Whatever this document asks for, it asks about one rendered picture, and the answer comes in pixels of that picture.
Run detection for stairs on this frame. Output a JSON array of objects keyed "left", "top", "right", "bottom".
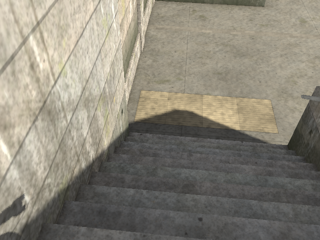
[{"left": 37, "top": 132, "right": 320, "bottom": 240}]

